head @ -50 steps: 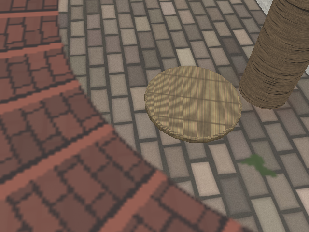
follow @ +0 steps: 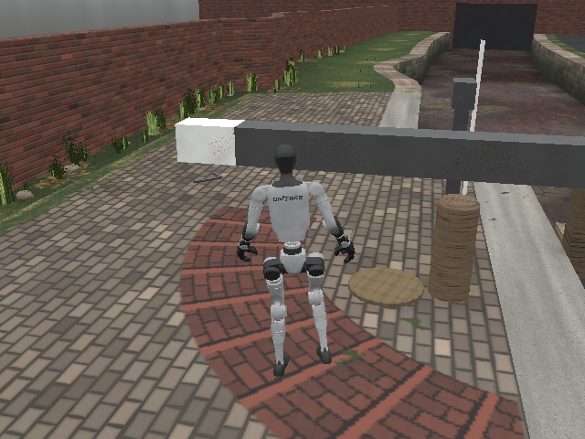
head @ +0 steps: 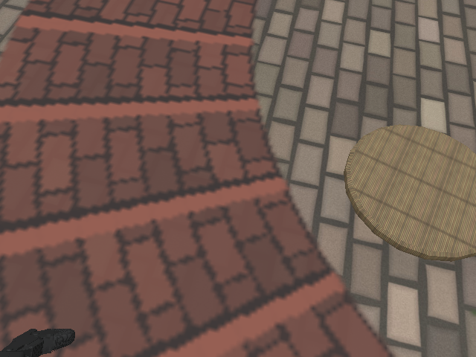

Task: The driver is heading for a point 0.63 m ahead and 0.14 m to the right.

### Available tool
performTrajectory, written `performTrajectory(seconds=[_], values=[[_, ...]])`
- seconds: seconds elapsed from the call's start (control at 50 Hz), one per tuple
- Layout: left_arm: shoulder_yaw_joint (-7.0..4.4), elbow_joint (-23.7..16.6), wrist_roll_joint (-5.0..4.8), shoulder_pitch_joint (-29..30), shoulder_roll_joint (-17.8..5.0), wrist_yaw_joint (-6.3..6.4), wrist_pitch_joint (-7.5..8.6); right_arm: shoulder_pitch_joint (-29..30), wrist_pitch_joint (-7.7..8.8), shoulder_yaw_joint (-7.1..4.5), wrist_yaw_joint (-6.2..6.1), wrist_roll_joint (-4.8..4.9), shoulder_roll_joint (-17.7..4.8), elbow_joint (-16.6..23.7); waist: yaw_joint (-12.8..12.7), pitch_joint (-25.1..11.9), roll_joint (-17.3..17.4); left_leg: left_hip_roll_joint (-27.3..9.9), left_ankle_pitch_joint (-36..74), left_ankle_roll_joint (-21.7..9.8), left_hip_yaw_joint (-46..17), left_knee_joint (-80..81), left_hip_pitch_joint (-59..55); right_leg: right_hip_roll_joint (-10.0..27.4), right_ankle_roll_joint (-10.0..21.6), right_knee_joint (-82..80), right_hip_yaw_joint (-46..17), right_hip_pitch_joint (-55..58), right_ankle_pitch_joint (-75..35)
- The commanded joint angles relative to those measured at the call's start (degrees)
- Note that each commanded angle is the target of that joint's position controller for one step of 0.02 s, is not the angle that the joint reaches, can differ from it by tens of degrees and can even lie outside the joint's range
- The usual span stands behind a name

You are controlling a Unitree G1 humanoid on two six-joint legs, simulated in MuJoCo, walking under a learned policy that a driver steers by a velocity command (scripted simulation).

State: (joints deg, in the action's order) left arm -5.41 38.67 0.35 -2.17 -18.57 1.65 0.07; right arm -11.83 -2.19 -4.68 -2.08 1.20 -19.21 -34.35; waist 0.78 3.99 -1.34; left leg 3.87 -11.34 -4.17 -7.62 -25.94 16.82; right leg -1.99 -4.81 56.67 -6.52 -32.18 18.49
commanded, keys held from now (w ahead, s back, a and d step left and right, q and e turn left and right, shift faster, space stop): q+shift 0.06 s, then shift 0.14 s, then e+shift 0.58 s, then w+e+shift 0.22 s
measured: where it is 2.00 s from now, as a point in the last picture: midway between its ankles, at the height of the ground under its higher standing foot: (385, 276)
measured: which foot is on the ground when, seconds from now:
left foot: down 0.00-0.34, up 0.36-0.58, down 0.60-1.00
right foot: up 0.00-0.24, down 0.26-0.62, up 0.64-1.00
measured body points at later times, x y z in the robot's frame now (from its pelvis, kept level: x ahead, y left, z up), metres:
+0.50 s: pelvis +0.05 -0.04 -0.01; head +0.09 -0.04 +0.44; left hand +0.17 +0.25 -0.11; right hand +0.25 -0.29 -0.10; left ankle +0.00 +0.08 -0.74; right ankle +0.08 -0.15 -0.75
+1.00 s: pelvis +0.09 -0.02 +0.00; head +0.12 -0.02 +0.45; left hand +0.35 +0.16 -0.10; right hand +0.04 -0.32 -0.10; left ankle +0.02 +0.08 -0.75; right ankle +0.06 -0.21 -0.66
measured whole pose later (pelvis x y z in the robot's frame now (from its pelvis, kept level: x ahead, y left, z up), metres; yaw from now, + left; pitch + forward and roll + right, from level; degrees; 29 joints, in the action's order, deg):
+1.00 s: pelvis +0.09 -0.02 +0.00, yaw -23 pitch +1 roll +0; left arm -4.8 35.5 -2.9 -11.0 -18.4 -1.7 -1.3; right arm -18.5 2.6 -3.6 -1.6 -0.7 -16.6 -39.7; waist 3.7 1.1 -1.2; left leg -0.2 -18.1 -2.1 12.9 -15.3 -1.1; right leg 6.7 -4.6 62.9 -2.4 -37.2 11.3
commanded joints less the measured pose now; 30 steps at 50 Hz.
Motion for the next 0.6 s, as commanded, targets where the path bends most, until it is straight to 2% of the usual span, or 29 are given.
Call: performTrajectory(seconds=[0.02,0.08,0.18,0.22,0.24,0.26,0.28,0.3,0.32,0.34,0.36,0.38,0.4,0.46,0.52,0.56,0.58,0.6], values=[[-0.73,-3.2,-0.28,1.2,-3.4,0.02,0.83,1.5,0.26,-3.08,-0.71,0.03,-10.4,4.8,-0.4,-8.5,8.6,-11.7,11.1,-7.8,-17.1,5.1,-9.8,-1.7,-1.0,-6.4,-1.1,-2.6,-1.9],[-0.87,-2.7,-0.44,1.1,-4.0,-0.33,1.29,2.7,-0.14,-3.08,-0.6,-0.22,-10.3,5.6,-0.1,-8.6,10.2,-11.0,8.8,-7.1,-19.7,3.7,-8.9,-2.0,-0.9,-11.1,-1.7,-0.3,-2.2],[-0.73,-2.3,-0.43,0.2,-4.6,-1.41,2.28,3.3,-0.62,-1.86,0.29,-0.97,-8.7,6.0,1.5,-10.7,11.5,-11.8,22.3,-7.5,-22.1,-1.2,-9.4,-0.5,0.7,-16.3,-0.1,6.6,0.3],[-0.71,-1.7,-0.47,-2.2,-4.9,-2.0,2.68,4.9,-0.69,-1.12,0.5,-0.82,-7.6,6.1,0.5,-10.9,11.1,-11.7,24.7,-7.1,-22.1,-2.7,-9.6,0.6,1.9,-21.9,1.2,10.6,-1.5],[-0.34,-1.1,-0.29,-4.0,-4.0,-2.41,2.96,5.9,-0.59,-0.26,0.5,-0.72,-5.7,6.0,-0.8,-11.0,10.2,-10.6,22.2,-5.8,-20.7,-3.2,-7.9,1.5,2.9,-28.6,1.8,16.1,-8.0],[0.46,-1.0,0.57,-4.0,-2.6,-2.73,3.17,4.4,-0.15,1.02,0.6,-1.21,-2.4,4.9,-1.1,-10.9,8.0,-8.4,15.1,-2.9,-18.6,-2.7,-6.0,3.8,4.0,-36.6,-0.9,22.3,-18.8],[0.82,-1.8,1.56,-2.3,-4.2,-2.65,3.14,-0.1,0.44,1.86,0.76,-2.98,0.3,3.3,2.2,-11.2,-0.7,-3.2,0.7,0.5,-12.3,-8.1,-5.0,10.7,6.5,-38.7,-10.2,25.4,-29.6],[1.65,-1.9,1.99,1.7,-4.3,-2.57,2.99,-5.0,0.82,1.13,0.9,-3.58,-1.8,2.4,7.6,-7.9,-7.7,0.1,-13.5,3.9,-7.0,-7.6,-4.9,14.6,13.6,-36.2,-14.7,20.6,-34.6],[1.95,-1.9,1.11,2.0,-2.6,-2.69,2.84,-2.6,1.14,0.81,0.7,-4.09,-3.6,2.3,5.8,-6.4,-8.6,-1.4,-9.7,5.8,-5.0,-4.3,-6.6,13.7,15.8,-37.7,-17.2,16.9,-24.8],[1.53,-1.8,0.3,0.5,-3.9,-2.82,2.59,1.0,1.36,0.25,0.54,-3.57,-5.2,2.2,3.1,-5.4,-7.6,-1.0,-7.2,5.7,-4.0,-3.1,-7.1,10.9,14.0,-38.1,-16.0,16.5,-18.5],[0.54,-1.6,-0.64,-1.2,-7.4,-2.7,2.24,3.8,1.33,-0.21,0.26,-3.14,-5.7,2.5,1.5,-5.2,-7.1,-0.3,-6.0,5.3,-2.3,-4.2,-6.8,9.6,12.8,-38.0,-16.4,16.6,-15.0],[-0.13,-1.8,-1.33,-2.2,-9.8,-2.45,2.08,4.8,1.17,-0.4,0.09,-2.81,-5.5,3.2,1.0,-4.7,-7.7,0.1,-6.2,5.2,-1.1,-4.9,-5.1,9.6,12.9,-37.7,-18.5,17.4,-14.2],[-0.65,-1.9,-1.6,-3.0,-11.0,-2.04,1.86,4.3,1.26,-0.38,0.04,-2.38,-4.7,3.3,1.0,-4.7,-8.4,0.5,-7.5,5.4,0.3,-5.7,-3.1,10.1,13.6,-37.0,-20.4,19.0,-14.6],[-1.13,-2.6,-2.03,-5.7,-9.7,-1.04,1.0,3.4,2.33,-0.52,-0.02,-1.56,-2.6,2.6,-0.3,-7.5,-9.6,1.9,-14.1,6.1,1.5,-8.9,2.1,11.1,16.4,-34.0,-25.3,25.6,-25.0],[-2.16,-2.8,-2.51,-7.6,-9.9,-0.37,-0.16,3.9,3.45,-0.78,0.6,-0.75,-1.8,2.2,-1.4,-11.0,-8.0,1.9,-17.5,6.9,0.0,-10.0,6.5,12.4,17.5,-32.3,-29.1,32.4,-34.5],[-2.74,-3.7,-3.11,-5.5,-10.0,0.13,-1.48,2.3,3.9,-1.04,1.15,-0.27,-1.7,1.2,-0.6,-12.1,-7.0,1.6,-13.5,7.1,-0.1,-4.9,3.2,10.7,16.0,-31.6,-28.4,31.0,-33.3],[-2.82,-4.7,-3.5,-3.0,-9.8,0.33,-2.21,0.1,4.03,-1.26,1.38,-0.11,-1.8,0.1,1.0,-12.1,-6.7,1.4,-8.6,6.7,0.5,0.9,-2.0,8.8,14.3,-30.9,-26.8,27.0,-30.0],[-2.57,-5.8,-3.8,-0.5,-8.8,0.52,-2.82,-2.6,3.98,-1.78,1.45,-0.14,-2.7,-1.2,2.5,-11.9,-6.0,-0.7,-0.3,5.8,0.7,7.7,-10.0,5.9,11.6,-29.2,-24.2,20.1,-23.6]])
